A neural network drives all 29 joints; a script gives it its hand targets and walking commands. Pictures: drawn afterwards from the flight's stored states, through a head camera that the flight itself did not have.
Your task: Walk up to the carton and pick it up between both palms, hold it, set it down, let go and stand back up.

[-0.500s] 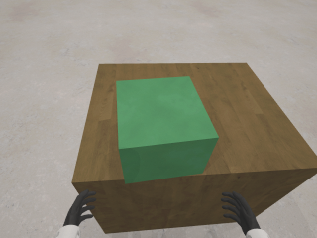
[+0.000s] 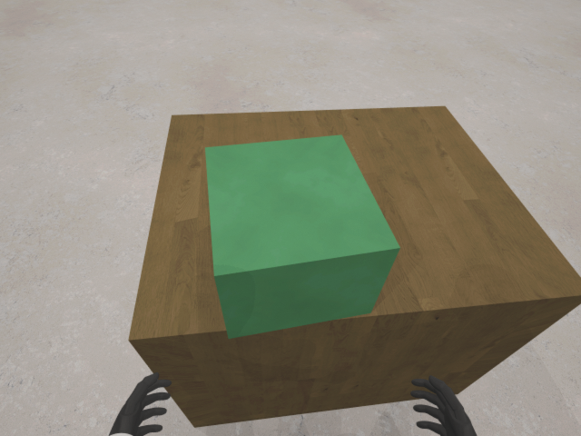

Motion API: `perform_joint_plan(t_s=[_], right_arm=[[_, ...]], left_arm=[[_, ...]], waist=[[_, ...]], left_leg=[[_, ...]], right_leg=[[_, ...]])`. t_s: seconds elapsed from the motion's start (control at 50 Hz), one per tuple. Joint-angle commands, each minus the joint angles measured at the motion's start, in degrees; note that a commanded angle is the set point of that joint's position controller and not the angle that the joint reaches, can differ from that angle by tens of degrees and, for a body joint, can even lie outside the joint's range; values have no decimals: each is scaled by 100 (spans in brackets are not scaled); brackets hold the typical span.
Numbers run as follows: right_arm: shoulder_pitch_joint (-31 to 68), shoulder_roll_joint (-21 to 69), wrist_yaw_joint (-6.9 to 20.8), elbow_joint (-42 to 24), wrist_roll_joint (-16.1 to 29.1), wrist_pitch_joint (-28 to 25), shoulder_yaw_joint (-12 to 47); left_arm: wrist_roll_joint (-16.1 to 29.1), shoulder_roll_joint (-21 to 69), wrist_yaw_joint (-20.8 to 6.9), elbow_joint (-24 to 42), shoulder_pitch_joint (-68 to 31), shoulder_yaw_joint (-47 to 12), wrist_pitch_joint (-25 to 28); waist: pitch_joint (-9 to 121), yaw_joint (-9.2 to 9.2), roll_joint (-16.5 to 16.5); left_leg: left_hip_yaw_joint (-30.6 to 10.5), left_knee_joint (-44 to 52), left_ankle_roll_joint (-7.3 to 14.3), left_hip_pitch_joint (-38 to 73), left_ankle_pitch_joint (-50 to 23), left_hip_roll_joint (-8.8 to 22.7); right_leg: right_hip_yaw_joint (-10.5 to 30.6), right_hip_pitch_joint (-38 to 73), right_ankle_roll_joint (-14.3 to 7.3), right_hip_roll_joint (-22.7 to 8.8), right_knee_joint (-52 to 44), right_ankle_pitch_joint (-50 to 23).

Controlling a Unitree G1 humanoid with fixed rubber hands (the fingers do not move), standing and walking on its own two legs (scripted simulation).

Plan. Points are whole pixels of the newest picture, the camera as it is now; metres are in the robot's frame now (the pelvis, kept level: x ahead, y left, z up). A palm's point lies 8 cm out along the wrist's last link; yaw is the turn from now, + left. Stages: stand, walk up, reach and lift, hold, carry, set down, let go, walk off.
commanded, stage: let go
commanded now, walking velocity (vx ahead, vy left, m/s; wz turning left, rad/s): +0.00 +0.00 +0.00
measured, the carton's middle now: (288, 230) +0.45 +0.01 -0.01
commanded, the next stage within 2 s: stand in 0.22 s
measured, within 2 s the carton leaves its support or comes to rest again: neither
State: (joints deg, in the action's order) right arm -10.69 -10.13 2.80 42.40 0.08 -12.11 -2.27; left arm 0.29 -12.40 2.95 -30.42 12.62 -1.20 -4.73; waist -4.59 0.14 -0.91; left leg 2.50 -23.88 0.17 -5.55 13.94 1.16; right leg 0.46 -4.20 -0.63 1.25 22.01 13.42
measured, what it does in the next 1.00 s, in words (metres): stands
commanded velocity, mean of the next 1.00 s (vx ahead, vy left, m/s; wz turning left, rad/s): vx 0.00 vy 0.00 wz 0.00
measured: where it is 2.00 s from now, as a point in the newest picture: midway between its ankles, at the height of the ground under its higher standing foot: outside the picture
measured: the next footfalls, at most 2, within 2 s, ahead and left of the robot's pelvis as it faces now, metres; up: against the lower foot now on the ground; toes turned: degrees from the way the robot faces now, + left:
none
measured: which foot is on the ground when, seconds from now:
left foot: down 0.00-1.00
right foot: down 0.00-1.00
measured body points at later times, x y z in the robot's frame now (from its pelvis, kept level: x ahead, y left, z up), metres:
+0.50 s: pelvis +0.00 +0.00 -0.01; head +0.00 +0.03 +0.44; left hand +0.07 +0.25 -0.15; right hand +0.06 -0.25 -0.13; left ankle -0.01 +0.11 -0.74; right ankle -0.01 -0.11 -0.74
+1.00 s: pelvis -0.01 +0.00 +0.00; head -0.02 +0.03 +0.45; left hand -0.08 +0.20 -0.18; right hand -0.02 -0.20 -0.16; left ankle -0.01 +0.11 -0.74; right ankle -0.01 -0.11 -0.74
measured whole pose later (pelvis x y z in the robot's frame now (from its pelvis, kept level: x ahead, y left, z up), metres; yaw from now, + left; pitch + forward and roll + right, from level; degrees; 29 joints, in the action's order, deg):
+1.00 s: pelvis -0.01 +0.00 +0.00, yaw +7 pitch -3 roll -1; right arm -21.2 -4.3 -1.9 64.5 -1.5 0.2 -0.1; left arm -1.4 -8.1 2.1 -69.0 19.7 -0.3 -0.3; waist -0.7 0.5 -2.1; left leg -4.1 -27.9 0.9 -11.3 14.0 -1.4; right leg -6.2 -6.2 0.0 -1.0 23.7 14.9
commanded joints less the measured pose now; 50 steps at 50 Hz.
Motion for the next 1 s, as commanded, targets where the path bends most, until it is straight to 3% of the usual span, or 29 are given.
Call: perform_joint_plan(t_s=[0.0,0.08,0.12,0.2,0.22,0.24,0.28,0.3,0.34,0.38,0.4,0.44,0.48,0.52,0.6,0.62,0.66,0.7,0.74,0.78,0.84,0.96,0.98], right_arm=[[429,-780,-45,-776,-28,-237,-259],[457,-747,-30,-820,-89,-234,-274],[473,-767,-46,-821,-103,-217,-316],[458,-723,-73,-793,-152,-186,-265],[-547,-967,-180,-144,-200,640,-234],[-588,-998,-218,-177,-174,958,-352],[-643,-1014,-222,-199,-197,1124,-369],[-635,-1007,-217,-131,-182,1134,-359],[-750,-815,-202,6,-212,1143,-250],[-898,-812,-232,187,-189,1120,-266],[-899,-869,-248,302,-197,1101,-278],[-932,-867,-285,433,-221,1088,-307],[-1125,-691,-288,662,-189,1098,-225],[-1177,-711,-315,826,-188,1101,-212],[-1353,-494,-393,1182,-194,1171,-86],[-1430,-631,-412,1276,-206,1179,-109],[-1512,-451,-407,1450,-168,1164,-61],[-1571,-397,-440,1630,-170,1182,-12],[-1537,-392,-443,1718,-179,1201,-9],[-1610,-292,-453,1807,-146,1195,28],[-1525,-260,-484,1977,-180,1195,65],[-1630,-94,-514,2149,-150,1201,101],[-1565,-121,-517,2172,-190,1211,86]], left_arm=[[-33,-631,0,820,-448,245,196],[-22,-603,-1,824,-528,212,134],[-3,-640,-25,824,-532,225,111],[-26,-684,-62,809,-579,244,70],[-515,-909,-225,183,-170,521,403],[-429,-778,-274,-26,198,477,498],[-310,-658,-322,-280,51,444,552],[-258,-660,-314,-373,0,420,569],[-246,-623,-280,-714,81,405,577],[-253,-659,-221,-994,115,417,584],[-227,-655,-217,-1079,139,422,604],[-246,-703,-191,-1449,331,422,621],[-248,-782,-206,-1721,302,434,629],[-203,-747,-188,-2037,367,439,637],[-176,-454,-151,-2543,490,338,620],[-174,-431,-154,-2704,716,319,611],[-150,-431,-119,-2923,670,300,585],[-154,-364,-93,-3150,922,258,574],[-176,-323,-85,-3279,889,233,543],[-160,-246,-70,-3473,966,213,515],[-160,-214,-71,-3621,1098,194,505],[-176,-79,-42,-3776,1043,173,482],[-169,-144,-33,-3791,989,189,471]], waist=[[571,5,135],[605,-97,104],[585,-29,37],[525,-109,70],[593,69,-344],[955,49,-333],[909,-15,195],[999,-22,248],[518,2,11],[610,-21,29],[491,69,183],[476,67,384],[510,6,255],[505,10,394],[136,25,190],[144,42,364],[52,-27,189],[-30,15,187],[-289,-41,242],[-162,-39,39],[-220,24,417],[-300,-38,101],[-285,5,246]], left_leg=[[21,202,-71,637,-1550,-36],[35,193,-62,580,-1436,-22],[32,186,-34,561,-1378,-47],[62,197,-14,552,-1284,-32],[-833,-123,11,-836,-2587,627],[-704,-257,46,-535,-2237,550],[-671,-270,7,-728,-2076,446],[-699,-354,29,-722,-1907,401],[-836,-208,71,-1146,-1398,356],[-891,-165,59,-1122,-1404,356],[-950,-144,88,-1210,-1470,338],[-961,-101,122,-1147,-1418,305],[-1020,-39,132,-1078,-1356,306],[-1044,-56,141,-880,-1651,315],[-1123,120,164,-1052,-1178,282],[-1113,131,172,-994,-1056,267],[-1126,225,169,-995,-878,231],[-1134,226,185,-1001,-752,231],[-1182,279,189,-1103,-586,228],[-1220,307,192,-1013,-581,236],[-1296,359,217,-1143,-481,246],[-1278,326,245,-1196,-481,194],[-1249,357,236,-1227,-567,196]], right_leg=[[-139,-623,-27,-34,-399,-1128],[-179,-645,-22,-5,-412,-959],[-164,-638,1,-50,-387,-979],[-116,-703,16,-69,-366,-905],[54,-100,150,-476,-71,-851],[161,-42,183,-521,-41,-1138],[141,-109,107,-529,66,-1343],[165,-157,68,-564,96,-1325],[193,-292,16,-618,9,-901],[148,-248,-53,-617,-35,-782],[188,-259,-66,-631,-10,-608],[185,-313,-118,-676,-97,-592],[137,-232,-138,-650,-172,-557],[119,-284,-146,-628,-227,-525],[79,-296,-129,-621,-336,-314],[69,-259,-111,-628,-403,-330],[71,-266,-126,-623,-392,-242],[69,-348,-130,-631,-417,-148],[98,-519,-133,-612,-422,-46],[22,-444,-111,-593,-375,16],[55,-366,-99,-588,-377,-2],[22,-404,-80,-598,-360,-19],[61,-362,-110,-609,-357,9]])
